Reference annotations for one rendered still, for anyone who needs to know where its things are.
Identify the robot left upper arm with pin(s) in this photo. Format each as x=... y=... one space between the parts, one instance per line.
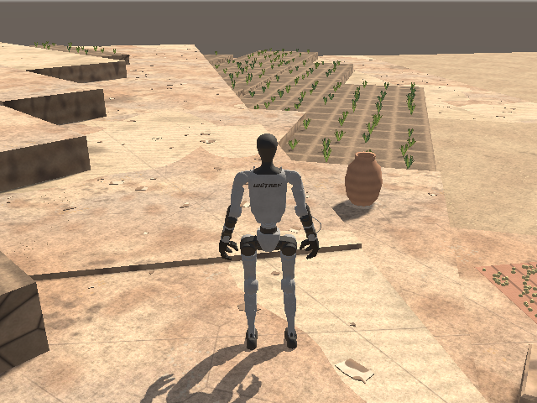
x=240 y=179

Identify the right robot forearm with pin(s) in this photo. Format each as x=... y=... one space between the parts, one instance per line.
x=308 y=225

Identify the right robot hand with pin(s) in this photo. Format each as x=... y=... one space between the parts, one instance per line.
x=313 y=245

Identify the left robot thigh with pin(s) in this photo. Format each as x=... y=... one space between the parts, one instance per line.
x=248 y=246

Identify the left robot forearm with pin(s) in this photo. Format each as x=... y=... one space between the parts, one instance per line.
x=228 y=227

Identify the left robot hand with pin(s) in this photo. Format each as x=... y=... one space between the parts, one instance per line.
x=223 y=247

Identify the left robot shin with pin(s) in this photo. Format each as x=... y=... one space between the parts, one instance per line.
x=250 y=309

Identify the robot right upper arm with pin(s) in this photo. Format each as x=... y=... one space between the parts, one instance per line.
x=294 y=178

